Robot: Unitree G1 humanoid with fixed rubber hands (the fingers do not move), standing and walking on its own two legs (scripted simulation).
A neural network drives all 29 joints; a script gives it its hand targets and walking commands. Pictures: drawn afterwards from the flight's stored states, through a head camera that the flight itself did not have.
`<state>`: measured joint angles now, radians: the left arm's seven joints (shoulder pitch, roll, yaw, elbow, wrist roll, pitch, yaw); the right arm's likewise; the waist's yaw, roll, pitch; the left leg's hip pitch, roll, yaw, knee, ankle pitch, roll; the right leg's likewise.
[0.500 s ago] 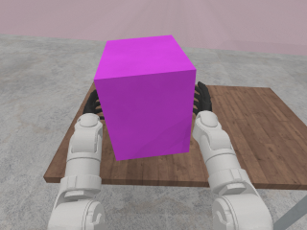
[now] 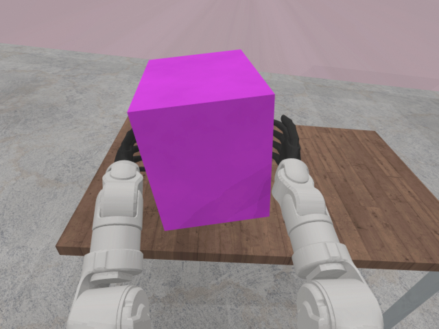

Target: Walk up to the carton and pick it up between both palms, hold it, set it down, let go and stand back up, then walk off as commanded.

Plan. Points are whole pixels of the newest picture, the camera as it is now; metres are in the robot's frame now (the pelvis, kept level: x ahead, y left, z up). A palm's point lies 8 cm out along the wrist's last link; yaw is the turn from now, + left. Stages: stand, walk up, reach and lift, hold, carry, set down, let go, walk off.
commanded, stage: hold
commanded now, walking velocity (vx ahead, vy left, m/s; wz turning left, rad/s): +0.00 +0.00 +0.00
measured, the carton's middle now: (205, 133) +0.48 +0.01 +0.18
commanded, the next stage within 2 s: none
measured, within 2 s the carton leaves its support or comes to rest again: neither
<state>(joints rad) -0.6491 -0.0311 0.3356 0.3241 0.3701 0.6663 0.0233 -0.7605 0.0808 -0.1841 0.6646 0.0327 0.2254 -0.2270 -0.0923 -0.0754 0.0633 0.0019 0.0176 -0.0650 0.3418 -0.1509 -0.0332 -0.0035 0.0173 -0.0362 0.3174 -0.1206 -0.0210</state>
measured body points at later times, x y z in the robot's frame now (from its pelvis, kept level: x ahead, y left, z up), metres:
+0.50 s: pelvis -0.01 +0.00 +0.00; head -0.06 +0.04 +0.44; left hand +0.37 +0.16 +0.17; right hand +0.37 -0.14 +0.20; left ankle +0.04 +0.14 -0.75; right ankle +0.05 -0.10 -0.75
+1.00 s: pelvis +0.00 +0.00 +0.00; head -0.05 +0.03 +0.45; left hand +0.38 +0.16 +0.17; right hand +0.37 -0.14 +0.19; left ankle +0.04 +0.14 -0.75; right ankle +0.05 -0.10 -0.75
